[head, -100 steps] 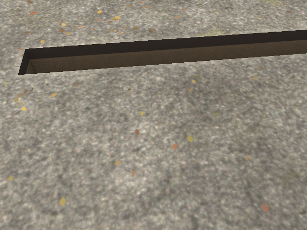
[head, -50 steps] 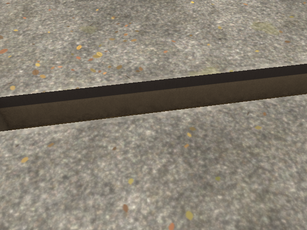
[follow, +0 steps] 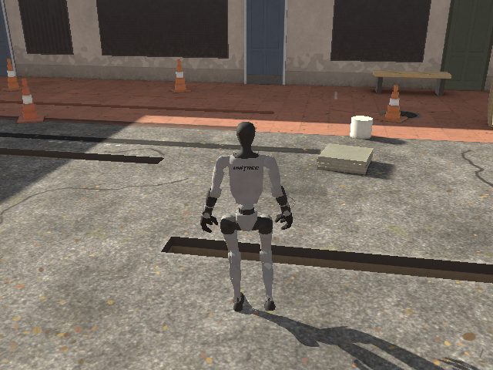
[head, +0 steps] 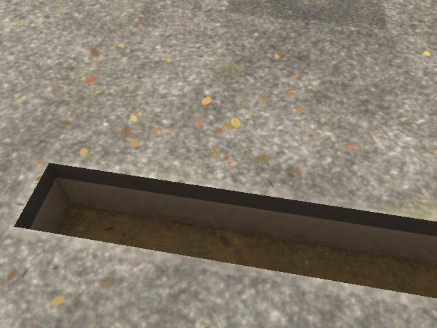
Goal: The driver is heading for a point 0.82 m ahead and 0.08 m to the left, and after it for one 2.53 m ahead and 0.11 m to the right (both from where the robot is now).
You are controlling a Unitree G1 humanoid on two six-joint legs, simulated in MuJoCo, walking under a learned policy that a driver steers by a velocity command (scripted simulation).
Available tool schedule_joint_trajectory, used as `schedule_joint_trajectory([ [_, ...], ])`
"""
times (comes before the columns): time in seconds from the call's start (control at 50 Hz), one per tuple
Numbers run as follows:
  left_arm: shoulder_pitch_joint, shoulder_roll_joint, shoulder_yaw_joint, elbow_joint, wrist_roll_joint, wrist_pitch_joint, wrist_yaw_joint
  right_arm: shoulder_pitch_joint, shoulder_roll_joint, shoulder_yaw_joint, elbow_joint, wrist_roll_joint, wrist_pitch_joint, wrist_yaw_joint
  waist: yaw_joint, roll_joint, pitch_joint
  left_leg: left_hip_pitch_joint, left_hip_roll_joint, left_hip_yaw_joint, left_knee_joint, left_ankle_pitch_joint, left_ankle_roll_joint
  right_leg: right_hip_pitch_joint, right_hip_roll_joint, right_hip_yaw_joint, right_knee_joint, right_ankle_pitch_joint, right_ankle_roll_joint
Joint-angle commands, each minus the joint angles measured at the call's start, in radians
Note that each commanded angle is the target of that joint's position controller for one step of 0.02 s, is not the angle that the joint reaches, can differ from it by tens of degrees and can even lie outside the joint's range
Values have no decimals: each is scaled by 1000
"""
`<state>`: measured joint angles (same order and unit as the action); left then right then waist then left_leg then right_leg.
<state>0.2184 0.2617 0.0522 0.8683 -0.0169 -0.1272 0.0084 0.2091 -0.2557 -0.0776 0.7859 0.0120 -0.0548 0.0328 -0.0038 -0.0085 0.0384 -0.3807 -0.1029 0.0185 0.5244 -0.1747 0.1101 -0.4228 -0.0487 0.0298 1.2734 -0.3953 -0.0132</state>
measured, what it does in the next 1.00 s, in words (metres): walks ahead, turning left: right foot, then left foot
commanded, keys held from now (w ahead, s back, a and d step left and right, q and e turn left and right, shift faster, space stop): w+q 0.26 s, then q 0.18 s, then no key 0.44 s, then w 0.06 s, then no key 0.06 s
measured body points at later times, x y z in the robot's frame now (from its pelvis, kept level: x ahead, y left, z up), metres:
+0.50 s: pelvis +0.23 -0.03 +0.00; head +0.27 -0.03 +0.45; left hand +0.33 +0.26 -0.09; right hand +0.40 -0.28 -0.11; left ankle +0.13 +0.07 -0.62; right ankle +0.34 -0.12 -0.73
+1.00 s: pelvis +0.28 +0.01 +0.00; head +0.28 +0.02 +0.45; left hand +0.27 +0.29 -0.13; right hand +0.52 -0.13 -0.10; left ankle +0.26 +0.12 -0.73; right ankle +0.34 -0.11 -0.73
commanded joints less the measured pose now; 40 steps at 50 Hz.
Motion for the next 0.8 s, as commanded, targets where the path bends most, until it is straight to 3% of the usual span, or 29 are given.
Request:
schedule_joint_trajectory([
  [0.02, 13, 114, 38, -91, 15, 0, 9, 17, -86, -15, -82, -13, -14, -14, 29, 12, -99, 213, 267, -376, -269, 259, 205, -210, -74, 54, -78, 77, 9],
  [0.1, -83, 77, 31, -145, 36, 26, 17, 93, -138, -31, -78, -4, -16, -41, 15, 39, -61, 119, 214, -286, -274, 369, 192, -209, -44, 13, -318, 231, 65],
  [0.18, -215, 44, 15, -198, 27, 21, 6, 150, -132, -30, -76, 6, 6, -54, -41, 92, -58, 105, 158, -269, -221, 269, 126, -131, 25, 0, -612, 458, 60],
  [0.24, -273, 65, 20, -239, 15, 13, -5, 185, -135, -30, -72, 12, 10, -54, -62, 108, -53, 158, 196, -364, -174, 189, 121, -115, 47, 24, -695, 440, 49],
  [0.3, -255, 108, 38, -262, 23, -2, -21, 190, -134, -31, -73, 15, 27, -69, -39, 128, -55, 240, 203, -450, -44, 263, 96, -76, 78, 30, -785, 342, 9],
  [0.32, -196, 118, 46, -252, 29, -9, -22, 163, -140, -34, -86, 17, 31, -75, -6, 135, -78, 239, 175, -452, 16, 314, 68, 10, 87, 14, -831, 381, -15],
  [0.34, -106, 132, 50, -237, 45, -9, -19, 119, -122, -27, -112, 17, 31, -75, 42, 125, -141, 192, 117, -407, 147, 359, 23, 180, 45, 26, -855, 513, -51],
  [0.36, 57, 200, 66, -227, 63, -5, -10, 88, -63, -7, -153, -2, 27, -76, 104, 0, -288, 17, 36, -301, 464, 134, -40, 485, -168, 203, -797, 812, -129],
  [0.38, 106, 225, 70, -207, 53, 17, -18, 321, -29, 10, -150, 10, 26, -68, 17, -356, -469, -231, -90, -247, 756, -584, -96, 758, -444, 591, -802, 931, -338],
  [0.4, 52, 146, 54, -241, 20, 38, -15, 352, -150, -14, -115, 11, 33, -59, 14, -242, -433, -325, 22, -257, 889, -516, -123, 698, -445, 639, -838, 647, -320],
  [0.42, 9, 85, 37, -263, 18, 55, -3, 211, -183, -27, -135, 17, 50, -60, 50, -143, -281, -377, 51, -197, 929, -431, -147, 578, -379, 475, -861, 564, -278],
  [0.44, -39, 71, 24, -260, 29, 70, 3, 140, -179, -28, -152, 14, 69, -64, 34, -52, -189, -355, 78, -159, 894, -365, -161, 426, -318, 354, -895, 532, -246],
  [0.46, -68, 71, 20, -251, 37, 77, 2, 110, -168, -31, -164, 5, 85, -69, 14, -48, -116, -314, 97, -148, 846, -335, -167, 298, -263, 277, -924, 531, -226],
  [0.48, -87, 85, 21, -241, 49, 79, 1, 136, -130, -25, -162, 8, 98, -68, -18, -82, -83, -237, 106, -131, 803, -320, -167, 190, -220, 202, -957, 538, -213],
  [0.52, -107, 95, 25, -225, 55, 72, -6, 165, -68, -7, -155, 8, 101, -70, -40, -115, -86, -162, 94, -89, 659, -287, -171, 139, -175, 101, -978, 657, -223],
  [0.58, -132, 118, 30, -209, 41, 80, -7, 120, -49, 11, -162, -4, 90, -62, -35, -104, -172, -59, 114, -74, 417, -182, -171, 182, -192, 46, -947, 807, -239],
  [0.66, -102, 140, 30, -181, 15, 115, -1, 59, -77, 14, -176, -5, 90, -42, 1, -135, -184, 57, 111, -40, 191, -111, -156, 194, -207, 56, -940, 548, -228],
  [0.7, -106, 123, 19, -173, 2, 125, -2, 75, -74, 13, -167, -14, 89, -34, -23, -117, -155, 190, 90, -9, 3, 2, -115, 132, -182, 54, -912, 321, -180],
  [0.72, -68, 87, 4, -153, 4, 123, -5, 73, -81, 13, -170, -28, 89, -36, -25, -94, -131, 257, 106, -44, -92, 48, -90, 86, -146, 44, -894, 192, -117],
  [0.74, -35, 34, -16, -153, 27, 118, -11, 68, -145, 5, -192, -44, 91, -45, 6, 35, -141, 320, 261, -235, -144, 186, -43, 26, -81, -9, -778, 29, -32],
  [0.76, 18, 6, -23, -158, 36, 114, -15, -17, -168, 11, -213, -56, 94, -49, 85, 213, -116, 182, 362, -332, -172, 167, 63, 51, 5, -84, -713, -52, 23],
  [0.78, -11, 51, -17, -154, 40, 120, -7, -60, -125, 18, -222, -55, 86, -41, 51, 208, -86, 61, 333, -336, -214, -12, 91, 133, 2, -57, -716, -7, 37],
  [0.8, -22, 68, -12, -150, 40, 125, -3, -83, -94, 27, -215, -52, 76, -33, 59, 187, -59, 51, 270, -286, -208, -127, 44, 154, 3, -58, -745, 81, 36],
])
